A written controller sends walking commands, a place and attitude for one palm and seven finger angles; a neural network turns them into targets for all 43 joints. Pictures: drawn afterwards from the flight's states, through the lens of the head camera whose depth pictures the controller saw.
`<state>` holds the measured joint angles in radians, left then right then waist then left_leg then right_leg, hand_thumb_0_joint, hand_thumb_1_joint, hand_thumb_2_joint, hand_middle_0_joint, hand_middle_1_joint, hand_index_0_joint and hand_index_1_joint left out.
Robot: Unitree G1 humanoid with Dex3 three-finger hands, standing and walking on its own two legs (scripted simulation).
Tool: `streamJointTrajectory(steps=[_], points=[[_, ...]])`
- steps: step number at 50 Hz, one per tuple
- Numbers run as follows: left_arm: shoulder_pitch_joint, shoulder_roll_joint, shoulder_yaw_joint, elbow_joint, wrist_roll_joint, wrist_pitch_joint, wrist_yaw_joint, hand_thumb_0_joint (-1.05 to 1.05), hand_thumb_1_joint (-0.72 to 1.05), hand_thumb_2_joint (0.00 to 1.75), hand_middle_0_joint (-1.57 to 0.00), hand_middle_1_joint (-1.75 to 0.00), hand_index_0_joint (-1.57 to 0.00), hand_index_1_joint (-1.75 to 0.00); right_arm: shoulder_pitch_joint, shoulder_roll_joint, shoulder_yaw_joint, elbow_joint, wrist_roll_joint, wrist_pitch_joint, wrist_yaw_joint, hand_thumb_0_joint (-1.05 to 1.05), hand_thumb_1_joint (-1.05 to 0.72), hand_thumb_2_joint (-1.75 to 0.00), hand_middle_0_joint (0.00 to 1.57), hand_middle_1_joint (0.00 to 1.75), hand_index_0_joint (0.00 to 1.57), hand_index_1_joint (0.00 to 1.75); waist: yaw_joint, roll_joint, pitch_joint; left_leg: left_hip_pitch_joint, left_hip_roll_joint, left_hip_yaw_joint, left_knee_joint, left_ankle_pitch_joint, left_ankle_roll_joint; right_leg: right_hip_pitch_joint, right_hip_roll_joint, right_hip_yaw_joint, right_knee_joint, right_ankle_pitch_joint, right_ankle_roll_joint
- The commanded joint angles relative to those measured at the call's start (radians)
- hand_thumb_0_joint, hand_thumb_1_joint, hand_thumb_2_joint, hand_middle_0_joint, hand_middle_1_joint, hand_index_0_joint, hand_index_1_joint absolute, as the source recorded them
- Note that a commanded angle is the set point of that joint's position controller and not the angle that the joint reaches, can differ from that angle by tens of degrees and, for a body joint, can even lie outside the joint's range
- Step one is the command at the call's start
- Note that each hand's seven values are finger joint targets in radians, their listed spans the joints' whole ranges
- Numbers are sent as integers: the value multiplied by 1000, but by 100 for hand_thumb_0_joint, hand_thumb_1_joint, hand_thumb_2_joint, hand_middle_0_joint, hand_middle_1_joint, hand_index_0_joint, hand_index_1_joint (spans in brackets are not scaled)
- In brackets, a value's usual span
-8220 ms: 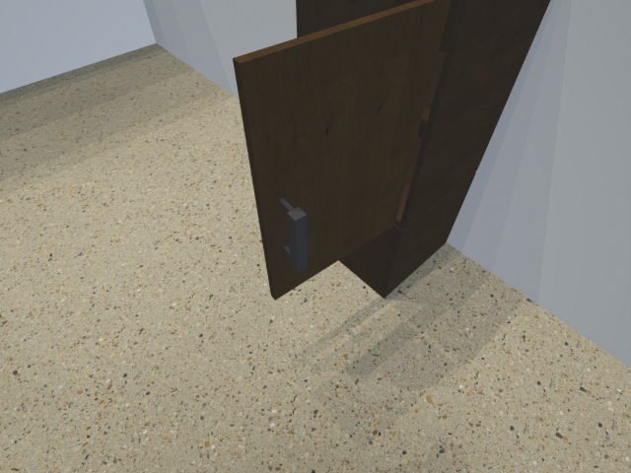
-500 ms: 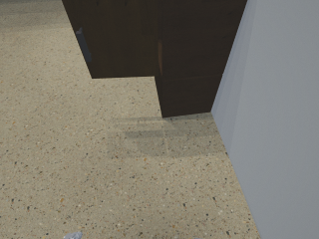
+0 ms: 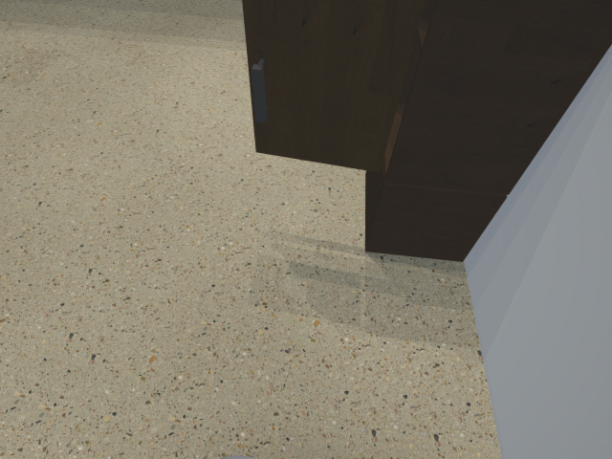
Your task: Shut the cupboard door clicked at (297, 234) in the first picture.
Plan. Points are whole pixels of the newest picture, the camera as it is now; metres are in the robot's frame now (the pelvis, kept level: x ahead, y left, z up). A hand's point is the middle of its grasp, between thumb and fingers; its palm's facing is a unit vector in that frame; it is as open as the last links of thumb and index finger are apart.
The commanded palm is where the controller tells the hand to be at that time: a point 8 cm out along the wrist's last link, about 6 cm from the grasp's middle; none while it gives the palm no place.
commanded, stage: take the last steps up to it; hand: left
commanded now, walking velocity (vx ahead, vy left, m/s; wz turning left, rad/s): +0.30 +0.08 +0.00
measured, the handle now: (261, 90) +0.99 +0.24 -0.10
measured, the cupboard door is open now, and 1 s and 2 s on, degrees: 84 84 84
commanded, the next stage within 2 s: come to a stop and stand still in 1.22 s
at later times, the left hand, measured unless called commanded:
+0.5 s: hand (224, 335) +0.32 +0.18 -0.17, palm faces -0.08 -0.97 -0.21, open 7.4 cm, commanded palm none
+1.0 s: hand (198, 368) +0.26 +0.22 -0.18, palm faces +0.10 -0.99 -0.14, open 7.3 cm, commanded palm none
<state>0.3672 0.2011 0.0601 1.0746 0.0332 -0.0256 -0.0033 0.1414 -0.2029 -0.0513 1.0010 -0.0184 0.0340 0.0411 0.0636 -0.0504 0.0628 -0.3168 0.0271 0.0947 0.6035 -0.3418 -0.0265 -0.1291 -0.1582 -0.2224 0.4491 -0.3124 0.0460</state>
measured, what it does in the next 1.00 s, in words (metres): walks ahead: left foot, then right foot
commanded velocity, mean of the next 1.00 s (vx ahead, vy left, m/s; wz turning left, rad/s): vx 0.29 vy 0.06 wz -0.01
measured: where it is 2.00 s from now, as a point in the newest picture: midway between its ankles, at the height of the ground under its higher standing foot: (294, 367)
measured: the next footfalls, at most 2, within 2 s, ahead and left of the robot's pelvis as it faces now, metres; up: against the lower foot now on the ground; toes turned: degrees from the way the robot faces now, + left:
left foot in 0.04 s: +0.06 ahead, +0.13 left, +0.00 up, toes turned +6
right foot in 0.48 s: +0.27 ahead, -0.07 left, +0.00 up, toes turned -9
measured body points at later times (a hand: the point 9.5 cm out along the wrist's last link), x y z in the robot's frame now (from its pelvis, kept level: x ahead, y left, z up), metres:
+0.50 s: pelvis +0.17 +0.01 -0.02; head +0.20 -0.01 +0.42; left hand +0.32 +0.23 -0.15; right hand +0.04 -0.19 -0.18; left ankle +0.03 +0.13 -0.73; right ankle +0.24 -0.07 -0.74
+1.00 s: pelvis +0.35 +0.06 -0.01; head +0.38 +0.07 +0.43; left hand +0.26 +0.27 -0.17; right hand +0.48 -0.18 -0.15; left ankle +0.43 +0.16 -0.75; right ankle +0.24 -0.07 -0.74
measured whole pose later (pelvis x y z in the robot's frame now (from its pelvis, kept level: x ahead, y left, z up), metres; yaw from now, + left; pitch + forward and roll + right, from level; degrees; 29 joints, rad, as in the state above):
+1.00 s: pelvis +0.35 +0.06 -0.01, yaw -1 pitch +0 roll +0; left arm 0.43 0.14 0.04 1.16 0.02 -0.04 -0.01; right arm 0.09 -0.20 -0.04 1.00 -0.03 -0.05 0.02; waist 0.06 -0.02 0.06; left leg -0.37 0.03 0.10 0.52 -0.14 0.02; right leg -0.08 -0.07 -0.13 0.55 -0.43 0.01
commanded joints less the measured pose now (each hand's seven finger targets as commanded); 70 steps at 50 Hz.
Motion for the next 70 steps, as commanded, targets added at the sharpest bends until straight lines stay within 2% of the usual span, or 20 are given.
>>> streamJointTrajectory(steps=[1, 3, 10, 18, 22, 23, 24, 25, 27, 31, 44, 47, 48, 49, 50, 53, 58, 67, 68, 70], points=[[-82, 77, 23, -96, -13, -5, -7, 0, 90, 90, -20, -30, -20, -30, 292, -206, -49, 17, -16, -52, -28, 0, -90, -90, 20, 30, 20, 30, -179, 315, -71, 466, 223, -318, -290, -143, 111, -465, 28, -13, 299, -235, -24], [-191, 44, 1, -154, -4, -10, -1, 0, 90, 90, -20, -30, -20, -30, 363, -240, -46, 40, -17, -50, -54, 0, -90, -90, 20, 30, 20, 30, -191, 249, -49, 400, 380, -529, -411, -161, 248, -623, 51, 140, 661, -274, -52], [-129, 30, -4, -78, -7, 4, -13, 0, 90, 90, -20, -30, -20, -30, 240, -87, 2, 33, -4, -103, -68, 0, -90, -90, 20, 30, 20, 30, -63, 121, -3, 279, 231, -153, -403, 448, 201, -502, 26, 173, 616, 36, -34], [-309, 16, -9, -153, -13, 8, -20, 0, 90, 90, -20, -30, -20, -30, 319, -84, 8, 105, -11, -100, -70, 0, -90, -90, 20, 30, 20, 30, -87, 137, 70, 268, 228, -91, -372, 517, 189, -383, 72, 123, 291, 86, -60], [-93, 62, 12, -101, -10, -9, -16, 0, 90, 90, -20, -30, -20, -30, 299, -102, 7, 124, -2, -96, -71, 0, -90, -90, 20, 30, 20, 30, 28, 64, -36, 165, 159, -45, -64, 638, 133, 39, 138, 97, 105, 137, -103], [66, 138, 34, -56, -5, -22, -6, 0, 90, 90, -20, -30, -20, -30, 291, -83, 5, 108, 11, -100, -63, 0, -90, -90, 20, 30, 20, 30, 87, -44, -138, -14, 77, 14, 184, 455, 86, 299, -21, 295, 54, 151, -164], [173, 224, 54, -26, -11, -25, 5, 0, 90, 90, -20, -30, -20, -30, 313, -51, 4, 78, 19, -104, -62, 0, -90, -90, 20, 30, 20, 30, 91, -233, -220, -231, -64, 41, 522, -201, 42, 452, -299, 686, -92, 284, -293], [122, 220, 53, -36, -25, -26, 10, 0, 90, 90, -20, -30, -20, -30, 251, -75, -3, 72, 16, -92, -62, 0, -90, -90, 20, 30, 20, 30, 79, -174, -185, -269, -19, -91, 679, -234, 47, 320, -328, 750, -174, 188, -314], [-53, 123, 27, -88, -26, -28, 18, 0, 90, 90, -20, -30, -20, -30, 169, -37, -7, 56, 3, -79, -54, 0, -90, -90, 20, 30, 20, 30, 4, -6, -13, -286, 69, -143, 669, -39, 42, 43, -246, 561, -229, 70, -259], [-100, 37, 6, -80, -18, -52, 15, 0, 90, 90, -20, -30, -20, -30, 261, 26, 0, 95, -11, -47, -40, 0, -90, -90, 20, 30, 20, 30, -75, -67, -24, -179, 88, -85, 471, 85, 5, -91, -118, 289, -285, 154, -192], [40, 104, 10, 24, -7, -57, 12, 0, 90, 90, -20, -30, -20, -30, -62, -11, -1, -41, -4, -74, -10, 0, -90, -90, 20, 30, 20, 30, -16, -76, 29, -163, 38, -15, 20, 115, 10, 74, -157, 256, -208, 361, -195], [9, 106, 13, 24, -14, -46, 12, 0, 90, 90, -20, -30, -20, -30, 83, -53, -5, 6, -9, -88, -23, 0, -90, -90, 20, 30, 20, 30, -98, -32, -15, 139, -25, 39, -145, 172, 32, -29, -87, 174, -16, 425, -148], [16, 78, 7, 14, -16, -42, 9, 0, 90, 90, -20, -30, -20, -30, 211, -111, -17, 40, -14, -96, -35, 0, -90, -90, 20, 30, 20, 30, -147, 65, -100, 357, 60, -45, -167, 216, 65, -142, -30, 137, 190, 352, -117], [46, 28, -3, -5, -23, -40, 3, 0, 90, 90, -20, -30, -20, -30, 313, -218, -43, 58, -25, -96, -48, 0, -90, -90, 20, 30, 20, 30, -166, 294, -191, 530, 297, -348, -189, 292, 165, -356, 101, 59, 463, -68, -69], [-9, 17, -12, -48, -18, -45, 8, 0, 90, 90, -20, -30, -20, -30, 366, -242, -42, 60, -16, -82, -57, 0, -90, -90, 20, 30, 20, 30, -181, 279, -175, 496, 398, -443, -262, 389, 241, -445, 129, 119, 666, -295, -77], [-55, 22, -1, -33, -10, -24, 4, 0, 90, 90, -20, -30, -20, -30, 178, -127, -8, 6, -7, -87, -68, 0, -90, -90, 20, 30, 20, 30, -102, 184, -63, 212, 331, -310, -364, 192, 213, -467, 38, 218, 799, -115, -70], [-25, -24, -6, -32, -6, 6, -1, 0, 90, 90, -20, -30, -20, -30, 159, -71, 6, 14, -7, -104, -70, 0, -90, -90, 20, 30, 20, 30, -45, 121, -45, 118, 254, -135, -398, 351, 202, -369, 35, 186, 587, -8, -47], [-110, 12, -12, -79, -7, 6, 1, 0, 90, 90, -20, -30, -20, -30, 181, -84, 9, 54, -7, -79, -70, 0, -90, -90, 20, 30, 20, 30, -29, 116, -33, 75, 192, -90, -251, 336, 157, -72, 115, 119, 108, 98, -52], [-74, 38, -10, -66, -9, -2, 7, 0, 90, 90, -20, -30, -20, -30, 183, -62, 16, 58, -1, -78, -71, 0, -90, -90, 20, 30, 20, 30, -12, 57, -50, 46, 138, -59, -174, 318, 106, 24, 87, 167, 4, 213, -56], [-28, 144, -8, -39, -20, -16, 25, 0, 90, 90, -20, -30, -20, -30, 238, -24, 28, 61, 12, -70, -65, 0, -90, -90, 20, 30, 20, 30, -35, -128, -101, -64, 8, 0, -66, -31, 3, 163, -194, 411, -49, 731, -173]])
